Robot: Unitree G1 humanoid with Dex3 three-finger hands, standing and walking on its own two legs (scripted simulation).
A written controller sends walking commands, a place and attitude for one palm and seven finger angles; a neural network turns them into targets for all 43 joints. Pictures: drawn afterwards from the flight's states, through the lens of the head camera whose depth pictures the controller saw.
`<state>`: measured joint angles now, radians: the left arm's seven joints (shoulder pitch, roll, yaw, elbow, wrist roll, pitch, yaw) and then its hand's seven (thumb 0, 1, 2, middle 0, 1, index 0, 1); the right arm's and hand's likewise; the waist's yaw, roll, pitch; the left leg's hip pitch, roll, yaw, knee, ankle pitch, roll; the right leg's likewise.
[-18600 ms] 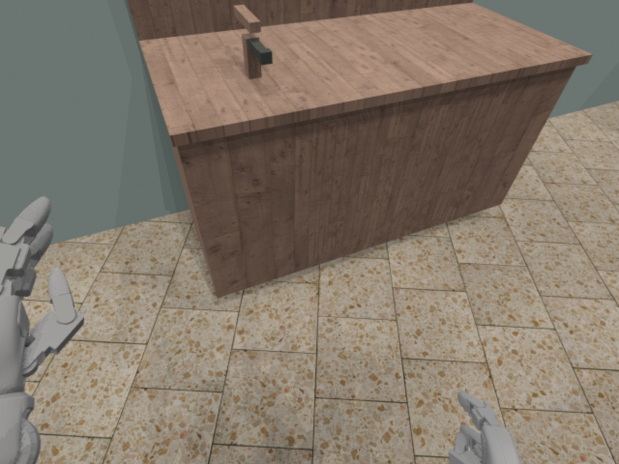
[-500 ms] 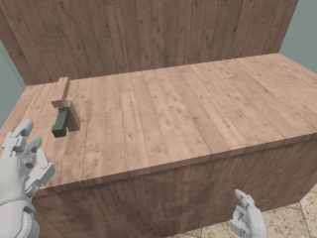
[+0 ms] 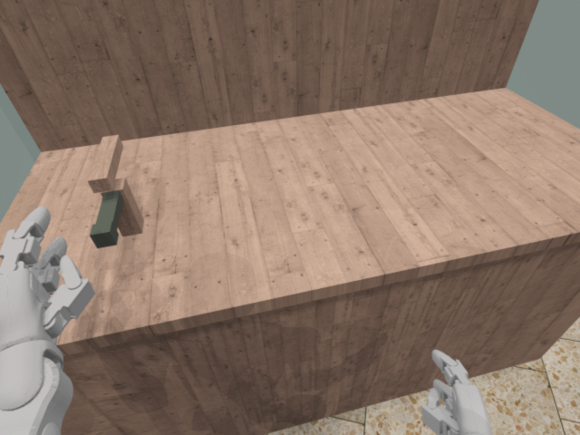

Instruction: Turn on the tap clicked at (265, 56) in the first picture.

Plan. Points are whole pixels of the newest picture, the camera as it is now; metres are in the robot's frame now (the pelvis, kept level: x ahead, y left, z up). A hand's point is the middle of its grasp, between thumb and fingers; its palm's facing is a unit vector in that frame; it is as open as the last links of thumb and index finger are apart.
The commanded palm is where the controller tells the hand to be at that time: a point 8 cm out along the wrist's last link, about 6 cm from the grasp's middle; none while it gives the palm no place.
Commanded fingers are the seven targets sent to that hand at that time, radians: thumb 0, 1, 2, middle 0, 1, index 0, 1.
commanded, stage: reach beside the lever's end, fingers flat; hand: left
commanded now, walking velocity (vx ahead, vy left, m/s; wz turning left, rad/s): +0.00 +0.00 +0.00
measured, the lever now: (104, 234) +0.34 +0.33 +0.11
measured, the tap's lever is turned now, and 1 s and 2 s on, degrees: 0 0 2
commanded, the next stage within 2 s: push the lever round in 1.50 s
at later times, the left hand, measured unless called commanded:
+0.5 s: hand (87, 256) +0.27 +0.31 +0.14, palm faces +0.57 -0.81 -0.09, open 7.6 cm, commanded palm +0.23 +0.35 +0.13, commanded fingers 0.00 0.90 0.90 -0.17 -0.20 -0.17 -0.20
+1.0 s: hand (81, 245) +0.30 +0.35 +0.12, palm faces +0.60 -0.79 -0.10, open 7.8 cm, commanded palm +0.26 +0.38 +0.12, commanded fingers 0.00 0.90 0.90 -0.15 -0.15 -0.15 -0.15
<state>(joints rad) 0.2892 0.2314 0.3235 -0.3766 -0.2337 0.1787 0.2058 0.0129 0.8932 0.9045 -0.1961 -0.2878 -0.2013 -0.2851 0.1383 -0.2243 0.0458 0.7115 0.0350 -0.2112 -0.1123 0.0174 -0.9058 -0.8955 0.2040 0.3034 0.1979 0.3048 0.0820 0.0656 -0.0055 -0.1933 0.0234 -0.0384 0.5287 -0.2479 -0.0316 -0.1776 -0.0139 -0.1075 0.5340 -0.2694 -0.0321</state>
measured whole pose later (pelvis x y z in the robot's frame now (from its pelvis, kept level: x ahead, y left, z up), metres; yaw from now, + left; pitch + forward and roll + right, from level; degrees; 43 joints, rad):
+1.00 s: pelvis +0.02 +0.01 +0.00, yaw -1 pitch +1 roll +0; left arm -0.05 0.36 0.52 0.20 -0.22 0.05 0.07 0.01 0.89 0.90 -0.16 -0.17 -0.16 -0.16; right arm 0.18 -0.25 0.02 0.71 0.05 -0.18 -0.12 0.02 -0.91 -0.90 0.20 0.30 0.20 0.30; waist 0.05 0.04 -0.02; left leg -0.30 0.02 -0.02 0.57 -0.29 -0.02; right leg -0.28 -0.02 -0.09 0.56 -0.30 -0.02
